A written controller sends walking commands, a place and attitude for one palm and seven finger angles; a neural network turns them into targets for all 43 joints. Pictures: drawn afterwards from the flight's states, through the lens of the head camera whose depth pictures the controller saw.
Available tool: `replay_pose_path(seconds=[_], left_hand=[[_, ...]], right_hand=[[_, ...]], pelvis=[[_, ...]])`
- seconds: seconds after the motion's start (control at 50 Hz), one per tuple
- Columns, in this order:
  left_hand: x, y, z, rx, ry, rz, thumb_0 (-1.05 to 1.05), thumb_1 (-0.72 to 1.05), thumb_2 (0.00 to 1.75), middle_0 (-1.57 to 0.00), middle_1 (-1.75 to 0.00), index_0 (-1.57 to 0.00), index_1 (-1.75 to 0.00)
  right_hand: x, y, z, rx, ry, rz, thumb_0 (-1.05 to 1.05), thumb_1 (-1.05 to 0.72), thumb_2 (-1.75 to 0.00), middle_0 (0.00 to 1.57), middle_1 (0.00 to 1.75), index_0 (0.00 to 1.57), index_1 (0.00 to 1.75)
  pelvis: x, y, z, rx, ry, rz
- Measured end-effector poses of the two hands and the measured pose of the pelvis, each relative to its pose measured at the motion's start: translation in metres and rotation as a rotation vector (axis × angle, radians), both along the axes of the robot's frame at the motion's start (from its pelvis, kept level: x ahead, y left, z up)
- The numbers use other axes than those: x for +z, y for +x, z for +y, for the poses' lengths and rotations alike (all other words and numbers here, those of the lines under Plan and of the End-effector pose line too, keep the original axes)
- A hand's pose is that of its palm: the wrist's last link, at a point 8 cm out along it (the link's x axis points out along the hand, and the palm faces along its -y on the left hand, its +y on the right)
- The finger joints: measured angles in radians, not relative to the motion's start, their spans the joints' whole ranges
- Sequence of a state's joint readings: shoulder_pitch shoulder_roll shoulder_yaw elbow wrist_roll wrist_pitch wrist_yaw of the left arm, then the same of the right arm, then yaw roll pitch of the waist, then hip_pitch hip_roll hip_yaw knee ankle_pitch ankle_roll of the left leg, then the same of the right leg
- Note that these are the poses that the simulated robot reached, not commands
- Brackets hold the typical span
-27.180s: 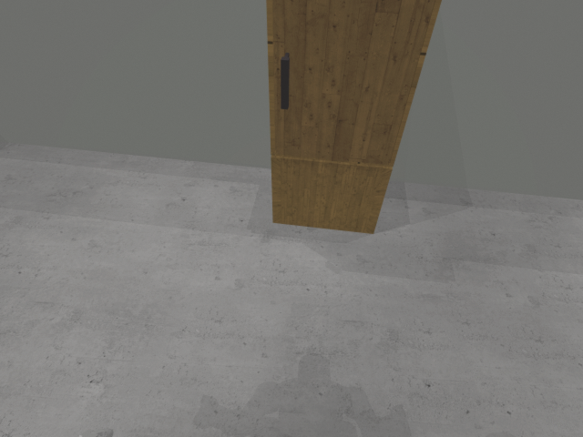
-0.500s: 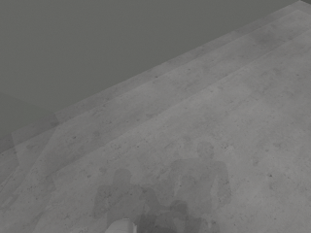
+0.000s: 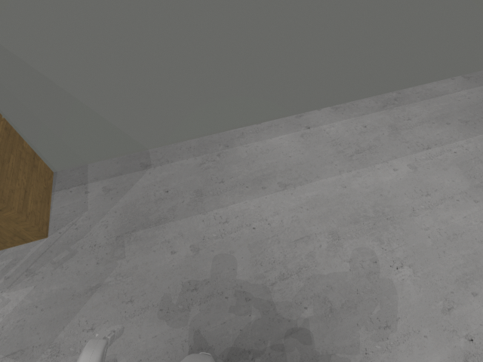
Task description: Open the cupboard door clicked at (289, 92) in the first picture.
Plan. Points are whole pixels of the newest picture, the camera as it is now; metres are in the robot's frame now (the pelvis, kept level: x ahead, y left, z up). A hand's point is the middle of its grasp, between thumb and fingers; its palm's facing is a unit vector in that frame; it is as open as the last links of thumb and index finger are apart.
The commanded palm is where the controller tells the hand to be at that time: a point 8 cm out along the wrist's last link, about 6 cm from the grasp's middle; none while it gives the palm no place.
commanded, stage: turn to face it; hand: left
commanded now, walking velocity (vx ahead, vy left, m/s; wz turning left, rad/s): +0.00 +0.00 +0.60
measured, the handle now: out of the picture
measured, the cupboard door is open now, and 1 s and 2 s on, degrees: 42 42 42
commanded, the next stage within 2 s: take the last steps up to it in 1.60 s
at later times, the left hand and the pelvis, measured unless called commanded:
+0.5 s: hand out of the picture +0.00 +0.23 -0.17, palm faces +0.35 -0.90 -0.25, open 7.4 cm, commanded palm none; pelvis +0.01 +0.00 +0.01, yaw +19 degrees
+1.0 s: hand out of the picture -0.02 +0.16 -0.16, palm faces +0.61 -0.77 -0.21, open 7.4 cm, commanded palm none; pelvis +0.04 -0.04 +0.01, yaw +38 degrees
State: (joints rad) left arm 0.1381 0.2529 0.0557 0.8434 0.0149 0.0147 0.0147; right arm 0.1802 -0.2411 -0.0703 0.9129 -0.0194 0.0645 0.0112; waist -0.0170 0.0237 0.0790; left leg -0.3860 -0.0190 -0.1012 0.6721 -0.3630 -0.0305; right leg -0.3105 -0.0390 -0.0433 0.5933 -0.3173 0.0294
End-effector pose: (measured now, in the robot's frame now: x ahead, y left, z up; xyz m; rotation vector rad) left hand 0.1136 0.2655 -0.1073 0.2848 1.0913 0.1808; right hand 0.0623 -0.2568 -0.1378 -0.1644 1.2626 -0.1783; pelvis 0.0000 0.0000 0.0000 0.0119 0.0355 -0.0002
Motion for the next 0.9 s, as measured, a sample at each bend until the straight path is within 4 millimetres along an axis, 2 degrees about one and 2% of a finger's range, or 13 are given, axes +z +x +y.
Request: replay_pose_path(seconds=[0.1, 0.22, 0.3, 0.34, 0.4, 0.52, 0.62, 0.7, 0.74, 0.82, 0.9], left_hand=[[0.005, -0.030, -0.020, 0.070, -0.018, 0.029, 0.01, 0.90, 0.90, -0.20, -0.30, -0.20, -0.30], [-0.006, -0.071, -0.032, 0.168, -0.080, 0.089, 0.01, 0.90, 0.90, -0.20, -0.30, -0.21, -0.30], [-0.022, -0.103, -0.025, 0.254, -0.115, 0.124, 0.01, 0.90, 0.90, -0.20, -0.30, -0.21, -0.30], [-0.035, -0.119, -0.016, 0.298, -0.128, 0.142, 0.01, 0.90, 0.90, -0.20, -0.30, -0.21, -0.30], [-0.041, -0.134, -0.004, 0.350, -0.119, 0.182, 0.01, 0.90, 0.90, -0.20, -0.30, -0.21, -0.30], [-0.022, -0.131, 0.009, 0.416, -0.090, 0.128, 0.01, 0.90, 0.90, -0.20, -0.30, -0.20, -0.30], [-0.007, -0.117, 0.004, 0.441, -0.057, 0.063, 0.01, 0.91, 0.90, -0.20, -0.30, -0.20, -0.30], [-0.002, -0.107, -0.009, 0.461, -0.018, 0.006, 0.01, 0.90, 0.90, -0.20, -0.30, -0.20, -0.30], [0.000, -0.109, -0.019, 0.477, -0.005, -0.002, 0.01, 0.90, 0.90, -0.20, -0.30, -0.20, -0.30], [0.003, -0.122, -0.043, 0.534, -0.031, 0.020, 0.01, 0.90, 0.90, -0.20, -0.30, -0.20, -0.30], [-0.002, -0.139, -0.063, 0.596, -0.081, 0.047, 0.01, 0.90, 0.90, -0.20, -0.30, -0.20, -0.30]], right_hand=[[0.006, 0.021, -0.013, 0.057, 0.000, 0.013, 0.01, -0.91, -0.90, 0.20, 0.30, 0.20, 0.30], [0.020, 0.063, -0.003, 0.167, -0.003, -0.019, 0.01, -0.91, -0.90, 0.20, 0.30, 0.20, 0.30], [0.025, 0.098, 0.018, 0.265, -0.022, -0.066, 0.01, -0.91, -0.90, 0.20, 0.30, 0.20, 0.30], [0.024, 0.114, 0.030, 0.312, -0.037, -0.110, 0.01, -0.91, -0.90, 0.20, 0.30, 0.20, 0.30], [0.028, 0.126, 0.043, 0.364, -0.051, -0.143, 0.01, -0.91, -0.90, 0.20, 0.30, 0.20, 0.30], [0.033, 0.124, 0.050, 0.422, -0.051, -0.099, 0.01, -0.91, -0.90, 0.20, 0.30, 0.20, 0.30], [0.025, 0.123, 0.041, 0.449, -0.026, -0.046, 0.01, -0.90, -0.90, 0.20, 0.30, 0.20, 0.30], [0.008, 0.131, 0.026, 0.463, -0.002, -0.014, 0.01, -0.90, -0.90, 0.20, 0.30, 0.21, 0.30], [0.001, 0.139, 0.020, 0.476, 0.002, -0.002, 0.01, -0.90, -0.90, 0.20, 0.30, 0.20, 0.30], [0.006, 0.156, 0.019, 0.519, -0.002, 0.018, 0.01, -0.91, -0.90, 0.20, 0.30, 0.20, 0.30], [0.016, 0.176, 0.031, 0.581, -0.006, 0.011, 0.01, -0.91, -0.90, 0.20, 0.30, 0.20, 0.30]], pelvis=[[0.009, 0.001, -0.010, 0.073, 0.016, -0.023], [0.014, 0.004, -0.014, 0.157, 0.032, -0.025], [0.008, 0.005, -0.007, 0.214, 0.020, -0.025], [-0.002, 0.005, 0.000, 0.241, 0.003, -0.019], [-0.004, 0.003, 0.002, 0.274, 0.003, -0.019], [0.009, 0.007, -0.002, 0.340, -0.018, -0.012], [0.012, 0.014, -0.015, 0.398, -0.024, -0.008], [0.003, 0.024, -0.032, 0.450, -0.006, 0.001], [0.001, 0.026, -0.038, 0.477, -0.001, -0.008], [0.008, 0.032, -0.042, 0.538, 0.013, -0.022], [0.014, 0.037, -0.043, 0.595, 0.029, -0.022]])
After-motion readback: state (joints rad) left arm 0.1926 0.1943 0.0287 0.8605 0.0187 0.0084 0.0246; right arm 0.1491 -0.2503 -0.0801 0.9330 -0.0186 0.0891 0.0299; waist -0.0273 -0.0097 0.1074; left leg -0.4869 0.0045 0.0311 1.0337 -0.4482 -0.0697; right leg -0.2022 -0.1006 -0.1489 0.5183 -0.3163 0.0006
